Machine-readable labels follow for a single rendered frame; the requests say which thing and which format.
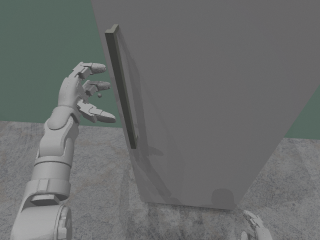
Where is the handle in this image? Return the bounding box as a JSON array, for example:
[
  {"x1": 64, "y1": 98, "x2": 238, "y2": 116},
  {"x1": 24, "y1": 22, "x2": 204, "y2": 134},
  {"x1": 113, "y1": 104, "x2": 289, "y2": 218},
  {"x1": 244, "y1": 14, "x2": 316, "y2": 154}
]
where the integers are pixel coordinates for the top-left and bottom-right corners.
[{"x1": 105, "y1": 24, "x2": 138, "y2": 149}]

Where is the left robot hand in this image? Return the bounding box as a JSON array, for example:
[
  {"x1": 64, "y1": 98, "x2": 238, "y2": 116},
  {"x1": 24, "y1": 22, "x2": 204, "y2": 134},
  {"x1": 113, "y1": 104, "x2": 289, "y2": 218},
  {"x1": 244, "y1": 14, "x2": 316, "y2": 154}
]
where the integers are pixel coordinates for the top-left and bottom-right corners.
[{"x1": 57, "y1": 62, "x2": 116, "y2": 123}]

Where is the right robot hand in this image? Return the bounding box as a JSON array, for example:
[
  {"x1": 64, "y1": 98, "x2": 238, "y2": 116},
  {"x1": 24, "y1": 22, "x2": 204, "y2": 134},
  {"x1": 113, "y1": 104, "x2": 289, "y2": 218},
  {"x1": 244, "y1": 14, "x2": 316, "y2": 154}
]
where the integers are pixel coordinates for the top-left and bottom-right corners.
[{"x1": 238, "y1": 210, "x2": 273, "y2": 240}]

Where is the fridge door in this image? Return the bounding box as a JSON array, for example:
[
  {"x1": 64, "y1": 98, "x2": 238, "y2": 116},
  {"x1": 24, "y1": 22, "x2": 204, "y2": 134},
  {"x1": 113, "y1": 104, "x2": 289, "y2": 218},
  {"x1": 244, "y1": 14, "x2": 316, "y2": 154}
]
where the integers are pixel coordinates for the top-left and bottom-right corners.
[{"x1": 91, "y1": 0, "x2": 320, "y2": 210}]

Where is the robot left forearm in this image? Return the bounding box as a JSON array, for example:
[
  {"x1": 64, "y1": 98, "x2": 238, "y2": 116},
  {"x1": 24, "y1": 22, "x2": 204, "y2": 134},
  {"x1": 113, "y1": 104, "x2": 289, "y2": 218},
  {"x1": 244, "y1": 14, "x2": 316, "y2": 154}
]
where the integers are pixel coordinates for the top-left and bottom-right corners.
[{"x1": 9, "y1": 106, "x2": 81, "y2": 240}]

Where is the left robot upper arm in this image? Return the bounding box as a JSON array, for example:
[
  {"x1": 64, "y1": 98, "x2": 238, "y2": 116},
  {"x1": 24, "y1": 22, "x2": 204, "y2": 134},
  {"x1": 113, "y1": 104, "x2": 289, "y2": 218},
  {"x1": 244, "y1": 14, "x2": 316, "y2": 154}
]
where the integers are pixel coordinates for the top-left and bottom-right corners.
[{"x1": 12, "y1": 204, "x2": 73, "y2": 240}]

